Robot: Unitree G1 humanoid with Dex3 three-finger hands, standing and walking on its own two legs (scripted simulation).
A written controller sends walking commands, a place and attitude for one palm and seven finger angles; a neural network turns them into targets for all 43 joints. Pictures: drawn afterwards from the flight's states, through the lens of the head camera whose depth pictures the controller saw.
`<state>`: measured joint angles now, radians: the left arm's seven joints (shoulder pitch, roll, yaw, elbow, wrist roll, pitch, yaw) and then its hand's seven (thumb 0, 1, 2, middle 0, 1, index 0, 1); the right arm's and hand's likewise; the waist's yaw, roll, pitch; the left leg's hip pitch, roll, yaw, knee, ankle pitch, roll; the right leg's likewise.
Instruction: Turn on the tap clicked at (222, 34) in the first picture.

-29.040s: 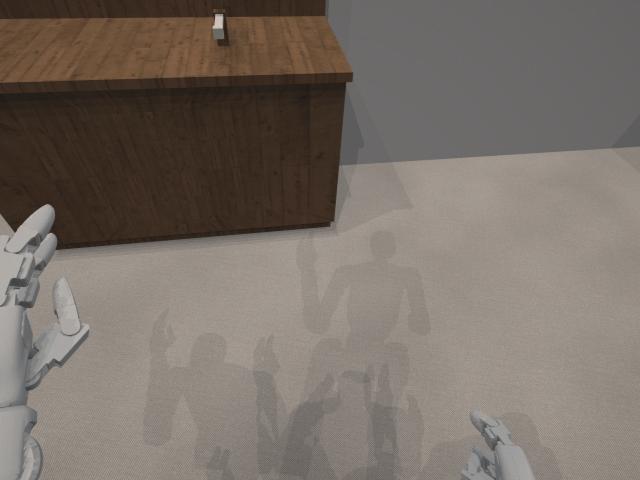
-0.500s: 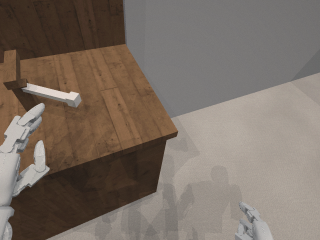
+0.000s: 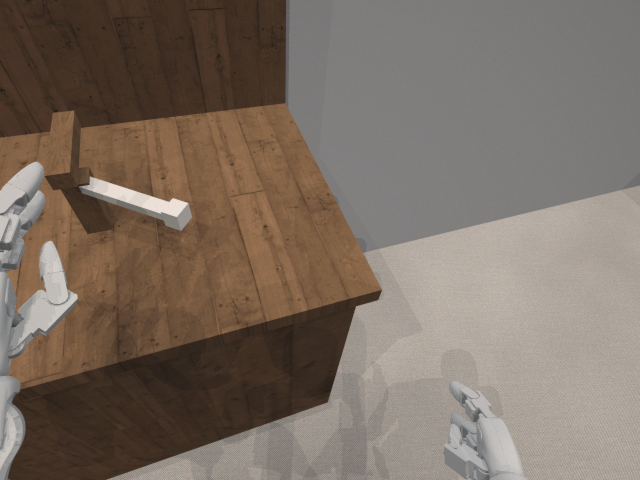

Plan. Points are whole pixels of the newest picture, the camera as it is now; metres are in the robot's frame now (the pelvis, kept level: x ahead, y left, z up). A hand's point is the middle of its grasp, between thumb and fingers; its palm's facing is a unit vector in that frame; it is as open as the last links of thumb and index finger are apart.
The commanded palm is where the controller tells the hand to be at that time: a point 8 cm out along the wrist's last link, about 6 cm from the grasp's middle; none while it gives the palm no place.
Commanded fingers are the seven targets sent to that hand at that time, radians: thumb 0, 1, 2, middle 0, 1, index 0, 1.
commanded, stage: come to a stop and stand still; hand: left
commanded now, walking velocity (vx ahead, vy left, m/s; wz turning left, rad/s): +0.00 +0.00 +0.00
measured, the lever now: (176, 214) +0.41 +0.24 +0.07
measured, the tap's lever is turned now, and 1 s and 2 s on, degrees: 51 51 51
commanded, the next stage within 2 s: look again from close up in 0.42 s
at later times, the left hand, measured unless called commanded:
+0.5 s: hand (105, 303) +0.22 +0.22 +0.17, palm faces +0.39 -0.85 -0.37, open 7.5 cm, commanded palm +0.17 +0.26 +0.18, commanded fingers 0.00 0.90 0.90 -0.20 -0.30 -0.20 -0.30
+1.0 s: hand (62, 255) +0.25 +0.26 +0.19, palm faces +0.45 -0.83 -0.33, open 7.4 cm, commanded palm +0.17 +0.26 +0.17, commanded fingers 0.00 0.90 0.90 -0.20 -0.30 -0.20 -0.30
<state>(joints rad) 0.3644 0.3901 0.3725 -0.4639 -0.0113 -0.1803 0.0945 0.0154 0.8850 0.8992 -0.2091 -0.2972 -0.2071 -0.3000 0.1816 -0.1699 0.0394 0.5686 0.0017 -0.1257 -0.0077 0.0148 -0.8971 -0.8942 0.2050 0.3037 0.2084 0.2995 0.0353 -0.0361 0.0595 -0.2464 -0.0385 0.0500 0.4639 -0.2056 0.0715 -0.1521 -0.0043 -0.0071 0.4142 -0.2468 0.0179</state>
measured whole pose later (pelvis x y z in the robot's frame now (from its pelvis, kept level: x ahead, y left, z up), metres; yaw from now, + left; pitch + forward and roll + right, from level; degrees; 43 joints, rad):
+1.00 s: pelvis +0.00 -0.02 +0.00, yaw +0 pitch -1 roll +0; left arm 0.14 0.43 0.41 -0.31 -0.10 -0.04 0.04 0.01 0.89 0.90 -0.21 -0.30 -0.21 -0.30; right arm 0.19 -0.22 0.04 0.63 -0.01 -0.10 0.00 0.01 -0.90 -0.89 0.20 0.30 0.21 0.30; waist 0.05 -0.01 0.01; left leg -0.26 -0.05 0.04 0.47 -0.20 0.04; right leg -0.20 -0.01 -0.01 0.52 -0.30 -0.01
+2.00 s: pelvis +0.01 -0.07 -0.02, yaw +3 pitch +1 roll +1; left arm 0.47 0.27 0.27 -0.44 -0.17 -0.02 0.15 0.02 0.89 0.90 -0.20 -0.30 -0.20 -0.30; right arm 0.21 -0.24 0.01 0.65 0.02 -0.19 -0.07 0.02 -0.90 -0.89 0.20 0.30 0.20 0.30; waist 0.07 0.03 -0.08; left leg -0.37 0.00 -0.03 0.67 -0.31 -0.02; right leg -0.29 0.04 -0.08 0.68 -0.41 -0.07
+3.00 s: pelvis +0.01 -0.07 -0.02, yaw +4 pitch -1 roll +0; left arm 0.52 0.19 0.20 -0.50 -0.19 0.12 0.25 0.02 0.89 0.90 -0.20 -0.30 -0.20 -0.30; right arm 0.19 -0.24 0.05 0.64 0.01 -0.19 -0.07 0.02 -0.90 -0.89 0.20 0.30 0.21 0.30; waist 0.08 0.05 -0.07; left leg -0.33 -0.01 -0.04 0.65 -0.30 -0.01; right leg -0.23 0.03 -0.09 0.64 -0.40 -0.07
